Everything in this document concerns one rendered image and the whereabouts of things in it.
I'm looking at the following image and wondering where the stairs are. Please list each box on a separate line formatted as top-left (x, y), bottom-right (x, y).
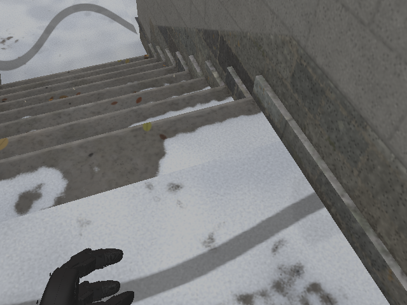
top-left (0, 54), bottom-right (234, 160)

